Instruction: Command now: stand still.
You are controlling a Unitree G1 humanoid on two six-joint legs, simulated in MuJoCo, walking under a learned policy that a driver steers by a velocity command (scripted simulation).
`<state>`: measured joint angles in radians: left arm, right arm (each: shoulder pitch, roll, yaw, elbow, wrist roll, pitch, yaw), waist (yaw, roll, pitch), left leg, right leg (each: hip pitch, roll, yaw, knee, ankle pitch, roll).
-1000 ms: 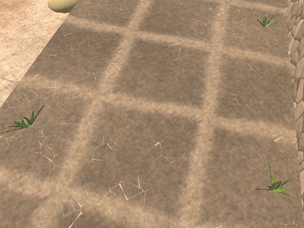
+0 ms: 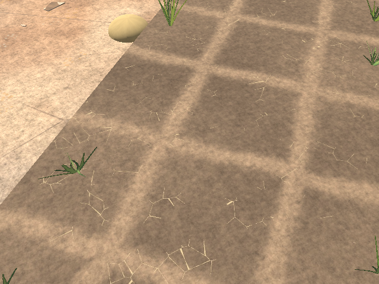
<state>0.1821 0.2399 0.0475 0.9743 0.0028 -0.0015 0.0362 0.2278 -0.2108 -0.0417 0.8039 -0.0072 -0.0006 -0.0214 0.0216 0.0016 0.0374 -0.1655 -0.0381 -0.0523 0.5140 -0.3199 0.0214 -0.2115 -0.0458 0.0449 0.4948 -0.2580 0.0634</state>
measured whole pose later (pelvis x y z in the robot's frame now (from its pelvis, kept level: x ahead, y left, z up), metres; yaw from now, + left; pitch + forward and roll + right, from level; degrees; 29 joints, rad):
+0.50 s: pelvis +0.00 +0.00 +0.00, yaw +0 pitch -2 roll +0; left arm 0.20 0.21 0.04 1.10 0.00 0.00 0.05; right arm 0.26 -0.20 -0.04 0.99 0.00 0.00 -0.04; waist 0.02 0.00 0.04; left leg -0.16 -0.03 -0.05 0.49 -0.31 0.01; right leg -0.21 -0.04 0.04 0.48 -0.25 0.06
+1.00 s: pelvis +0.04 -0.05 +0.00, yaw +0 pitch +1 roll +0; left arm 0.24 0.22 0.04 1.02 0.00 -0.10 -0.01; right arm 0.38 -0.24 -0.06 1.01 0.00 -0.06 -0.01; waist 0.00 0.05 -0.03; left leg -0.13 0.03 -0.07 0.47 -0.38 0.05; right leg -0.29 -0.04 -0.08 0.59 -0.36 -0.04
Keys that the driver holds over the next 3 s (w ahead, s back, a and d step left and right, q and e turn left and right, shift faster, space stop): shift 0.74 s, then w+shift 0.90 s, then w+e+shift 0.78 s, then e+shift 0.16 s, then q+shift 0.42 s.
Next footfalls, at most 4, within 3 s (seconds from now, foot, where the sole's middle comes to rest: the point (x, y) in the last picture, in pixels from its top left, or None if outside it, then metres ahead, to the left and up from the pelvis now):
1.46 left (194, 283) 0.52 0.02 -0.77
1.94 right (226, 178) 0.96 -0.11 -0.77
2.36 left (219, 105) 1.43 -0.09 -0.77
2.74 right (289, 94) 1.52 -0.47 -0.77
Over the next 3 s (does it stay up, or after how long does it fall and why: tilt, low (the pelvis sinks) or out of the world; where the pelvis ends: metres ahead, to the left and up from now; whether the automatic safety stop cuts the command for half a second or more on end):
stays up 1.50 -0.31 0.00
